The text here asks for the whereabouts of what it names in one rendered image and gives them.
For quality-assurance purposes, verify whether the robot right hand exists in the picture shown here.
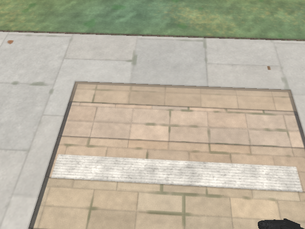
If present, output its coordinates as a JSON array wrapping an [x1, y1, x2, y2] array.
[[257, 219, 304, 229]]

